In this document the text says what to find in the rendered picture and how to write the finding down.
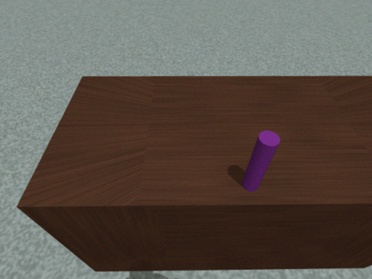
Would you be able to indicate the can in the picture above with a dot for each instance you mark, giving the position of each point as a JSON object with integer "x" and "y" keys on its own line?
{"x": 264, "y": 150}

